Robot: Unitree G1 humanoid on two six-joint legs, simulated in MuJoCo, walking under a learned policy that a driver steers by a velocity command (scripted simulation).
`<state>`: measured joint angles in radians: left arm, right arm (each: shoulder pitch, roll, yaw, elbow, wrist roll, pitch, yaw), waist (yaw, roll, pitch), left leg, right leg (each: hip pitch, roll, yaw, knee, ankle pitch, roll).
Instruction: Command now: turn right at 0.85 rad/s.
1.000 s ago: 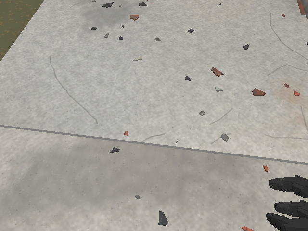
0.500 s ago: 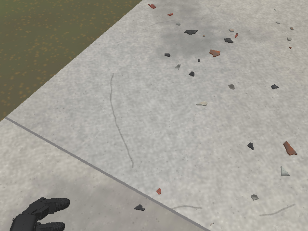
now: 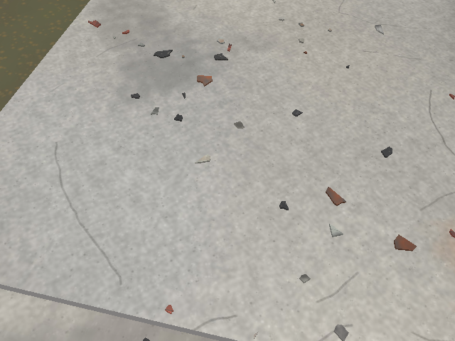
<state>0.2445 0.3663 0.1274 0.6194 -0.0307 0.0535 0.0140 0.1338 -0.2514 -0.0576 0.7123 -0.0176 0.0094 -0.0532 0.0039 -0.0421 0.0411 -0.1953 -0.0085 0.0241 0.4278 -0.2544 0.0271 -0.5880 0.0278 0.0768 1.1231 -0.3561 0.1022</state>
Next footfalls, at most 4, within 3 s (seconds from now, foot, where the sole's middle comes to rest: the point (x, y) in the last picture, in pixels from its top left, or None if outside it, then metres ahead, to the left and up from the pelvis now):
0.24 right None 0.05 -0.17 -0.78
0.74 left None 0.25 0.00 -0.78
1.18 right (289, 268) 0.69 -0.19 -0.78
1.62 left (183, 184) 1.01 0.16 -0.78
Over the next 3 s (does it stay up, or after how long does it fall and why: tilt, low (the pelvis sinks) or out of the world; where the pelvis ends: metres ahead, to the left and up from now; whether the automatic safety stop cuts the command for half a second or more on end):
stays up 2.09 -0.07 -0.05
